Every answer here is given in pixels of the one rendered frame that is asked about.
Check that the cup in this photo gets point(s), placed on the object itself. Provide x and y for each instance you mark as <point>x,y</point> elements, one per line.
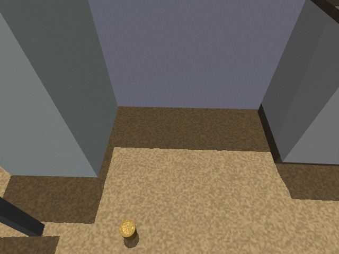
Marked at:
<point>128,230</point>

